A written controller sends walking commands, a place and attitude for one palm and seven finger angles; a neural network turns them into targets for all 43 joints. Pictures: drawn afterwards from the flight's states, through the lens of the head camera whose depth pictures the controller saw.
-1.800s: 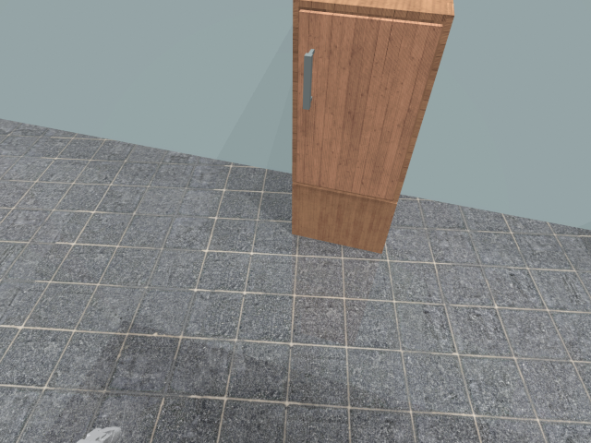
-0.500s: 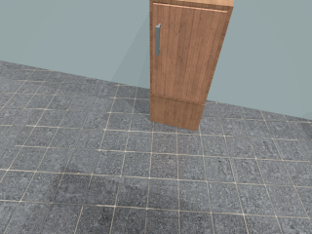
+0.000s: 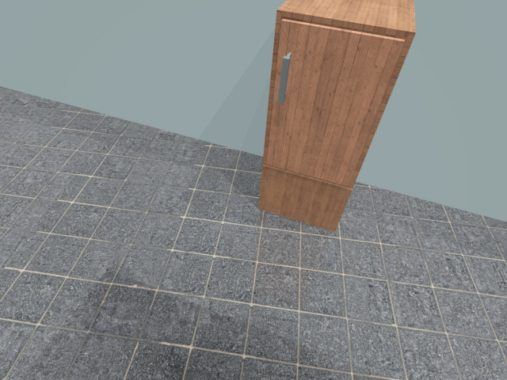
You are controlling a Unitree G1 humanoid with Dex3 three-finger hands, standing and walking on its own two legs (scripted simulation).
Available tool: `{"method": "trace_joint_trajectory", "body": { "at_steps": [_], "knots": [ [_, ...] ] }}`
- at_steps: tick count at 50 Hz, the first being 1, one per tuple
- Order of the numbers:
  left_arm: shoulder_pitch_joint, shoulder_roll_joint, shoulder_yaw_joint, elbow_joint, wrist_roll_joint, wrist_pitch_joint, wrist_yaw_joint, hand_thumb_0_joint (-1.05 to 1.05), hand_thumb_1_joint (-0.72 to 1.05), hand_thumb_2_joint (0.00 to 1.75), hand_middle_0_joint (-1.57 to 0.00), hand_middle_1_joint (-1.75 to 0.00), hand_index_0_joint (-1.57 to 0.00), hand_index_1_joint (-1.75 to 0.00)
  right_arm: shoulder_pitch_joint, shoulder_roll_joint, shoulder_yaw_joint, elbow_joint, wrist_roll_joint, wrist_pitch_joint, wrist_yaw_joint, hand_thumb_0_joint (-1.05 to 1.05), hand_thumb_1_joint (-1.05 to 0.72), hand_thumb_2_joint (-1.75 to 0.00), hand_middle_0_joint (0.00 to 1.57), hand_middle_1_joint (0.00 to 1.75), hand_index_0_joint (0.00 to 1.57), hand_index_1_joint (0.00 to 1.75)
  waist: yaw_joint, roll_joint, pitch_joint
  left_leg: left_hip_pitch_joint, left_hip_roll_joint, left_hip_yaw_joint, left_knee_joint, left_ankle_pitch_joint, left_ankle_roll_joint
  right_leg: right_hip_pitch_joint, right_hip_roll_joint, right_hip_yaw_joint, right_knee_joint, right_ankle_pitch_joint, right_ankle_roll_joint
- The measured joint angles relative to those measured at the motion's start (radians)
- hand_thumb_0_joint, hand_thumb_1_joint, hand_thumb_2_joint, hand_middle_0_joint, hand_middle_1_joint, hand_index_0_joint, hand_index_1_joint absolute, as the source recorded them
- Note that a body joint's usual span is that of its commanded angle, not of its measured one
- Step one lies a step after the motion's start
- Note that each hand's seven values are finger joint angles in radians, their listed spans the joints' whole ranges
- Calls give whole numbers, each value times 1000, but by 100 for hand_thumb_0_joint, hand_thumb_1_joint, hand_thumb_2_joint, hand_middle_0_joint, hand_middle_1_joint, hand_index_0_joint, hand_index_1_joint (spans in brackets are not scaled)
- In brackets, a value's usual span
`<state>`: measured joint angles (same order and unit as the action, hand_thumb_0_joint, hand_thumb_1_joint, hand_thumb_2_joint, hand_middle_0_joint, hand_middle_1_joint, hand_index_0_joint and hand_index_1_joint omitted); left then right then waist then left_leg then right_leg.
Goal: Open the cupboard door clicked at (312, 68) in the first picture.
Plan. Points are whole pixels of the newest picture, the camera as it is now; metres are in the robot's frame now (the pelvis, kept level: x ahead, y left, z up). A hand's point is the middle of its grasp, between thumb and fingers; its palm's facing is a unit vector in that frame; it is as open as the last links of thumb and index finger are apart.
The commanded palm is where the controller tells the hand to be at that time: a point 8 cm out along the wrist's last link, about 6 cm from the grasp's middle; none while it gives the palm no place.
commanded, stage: walk to a spot facing it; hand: left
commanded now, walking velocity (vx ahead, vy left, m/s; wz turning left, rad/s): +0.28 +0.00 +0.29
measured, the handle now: (285, 78) +1.04 -0.04 +0.00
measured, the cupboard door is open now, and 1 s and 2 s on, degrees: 0 0 0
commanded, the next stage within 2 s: turn to face it in 0.14 s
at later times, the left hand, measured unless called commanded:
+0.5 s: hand (156, 352) +0.21 +0.20 -0.18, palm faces -0.01 -0.98 -0.18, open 7.3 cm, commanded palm none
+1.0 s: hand (156, 309) +0.29 +0.22 -0.18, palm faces -0.08 -0.98 -0.19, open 7.3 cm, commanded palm none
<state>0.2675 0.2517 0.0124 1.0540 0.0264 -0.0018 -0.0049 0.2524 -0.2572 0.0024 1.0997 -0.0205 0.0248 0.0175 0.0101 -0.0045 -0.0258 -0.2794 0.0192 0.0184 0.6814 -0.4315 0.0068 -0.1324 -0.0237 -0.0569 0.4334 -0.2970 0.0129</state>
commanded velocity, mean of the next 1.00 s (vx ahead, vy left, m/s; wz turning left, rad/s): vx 0.05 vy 0.00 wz -0.28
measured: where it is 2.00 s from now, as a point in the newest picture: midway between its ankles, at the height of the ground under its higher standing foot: (262, 346)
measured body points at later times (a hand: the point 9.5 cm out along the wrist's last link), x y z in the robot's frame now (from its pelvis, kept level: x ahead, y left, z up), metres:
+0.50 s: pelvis +0.16 +0.02 -0.01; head +0.18 +0.02 +0.44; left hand +0.21 +0.25 -0.17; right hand +0.06 -0.17 -0.17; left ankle +0.02 +0.11 -0.74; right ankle +0.27 -0.07 -0.72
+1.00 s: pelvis +0.21 +0.04 -0.01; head +0.22 +0.05 +0.44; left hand +0.30 +0.27 -0.16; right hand +0.27 -0.21 -0.14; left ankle +0.23 +0.16 -0.74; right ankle +0.27 -0.07 -0.74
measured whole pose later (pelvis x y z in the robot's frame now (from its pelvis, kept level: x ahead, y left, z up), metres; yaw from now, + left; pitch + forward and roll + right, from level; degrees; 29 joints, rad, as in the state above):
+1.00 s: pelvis +0.21 +0.04 -0.01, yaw -11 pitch +0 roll +0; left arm 0.25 0.20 0.07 0.97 0.02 0.04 0.00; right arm 0.17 -0.17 -0.03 0.97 -0.01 0.00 -0.03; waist 0.04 -0.03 0.00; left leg -0.25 0.03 0.04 0.55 -0.28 -0.01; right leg -0.38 0.07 0.02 0.53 -0.17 -0.04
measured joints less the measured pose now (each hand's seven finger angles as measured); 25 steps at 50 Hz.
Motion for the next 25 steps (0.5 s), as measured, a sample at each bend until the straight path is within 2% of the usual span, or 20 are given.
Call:
{"method": "trace_joint_trajectory", "body": {
  "at_steps": [2, 3, 4, 7, 9, 11, 15, 18, 22, 25],
  "knots": [
    [33, -10, 5, 4, 1, -4, -1, 0, 91, 89, -20, -30, -21, -30, 25, 18, -3, -8, 3, -9, 5, 0, -91, -90, 20, 30, 20, 30, 0, -15, 12, -3, 5, 28, -39, 17, 2, 12, -20, -12, 20, -26, 14],
    [48, -14, 7, 8, -1, -2, -1, 0, 91, 89, -20, -30, -21, -30, 38, 25, -5, -15, 4, -20, 6, 0, -91, -90, 20, 30, 20, 30, -3, -21, 19, 11, 3, 36, -88, 66, 5, 9, -32, -17, 54, -52, 21],
    [62, -17, 10, 15, -5, 5, -2, 0, 91, 89, -20, -30, -21, -30, 48, 33, -8, -18, 2, -33, 4, 0, -91, -90, 20, 30, 20, 30, -4, -30, 25, 14, -7, 45, -91, 126, 16, -14, -48, -17, 127, -89, 14],
    [88, -30, 13, 41, -2, 29, 0, 1, 91, 89, -20, -30, -21, -30, 86, 64, -14, -24, 1, -57, -11, 0, -91, -90, 20, 30, 20, 30, -10, -38, 29, 49, -27, 63, -100, 95, 51, -148, -43, 12, 446, -190, -8],
    [88, -36, 17, 50, 2, 29, -3, 1, 91, 89, -20, -30, -20, -30, 118, 87, -11, -18, 3, -64, -20, 0, -91, -90, 20, 30, 20, 30, -21, -35, 29, 93, -37, 57, -163, 98, 59, -232, -42, 4, 579, -149, -13],
    [73, -39, 20, 45, 3, 21, -6, 1, 91, 89, -20, -30, -20, -30, 148, 111, -6, -4, 4, -73, -26, 0, -91, -90, 20, 30, 20, 30, -26, -35, 37, 140, -46, 45, -236, 124, 59, -300, -50, -5, 631, -83, -8],
    [30, -52, 25, 19, 1, 9, -4, 1, 91, 89, -20, -30, -20, -30, 194, 154, 3, 33, 10, -87, -39, 0, -91, -90, 21, 30, 20, 30, -21, -33, 54, 226, -57, 31, -341, 145, 63, -400, -62, -4, 627, 5, 6],
    [1, -71, 27, 7, -1, 11, 0, 1, 91, 90, -20, -30, -20, -30, 211, 172, 4, 53, 9, -89, -49, 0, -91, -90, 21, 30, 20, 30, -16, -29, 65, 282, -57, 41, -376, 129, 55, -437, -56, -6, 564, 58, 4],
    [-37, -82, 37, -1, -3, 22, 6, 1, 94, 89, -20, -30, -20, -30, 206, 177, -2, 61, 3, -85, -59, 0, -91, -90, 21, 30, 20, 30, -22, -18, 85, 338, -51, 74, -359, 68, 42, -416, -32, -41, 391, 97, -14],
    [-58, -89, 40, -17, -2, 18, 2, 1, 94, 90, -20, -30, -20, -30, 194, 166, -12, 58, 4, -77, -64, 0, -91, -90, 21, 30, 20, 30, -27, 4, 102, 355, -35, 102, -279, -15, 27, -355, 1, -66, 273, 113, -36]
  ]
}}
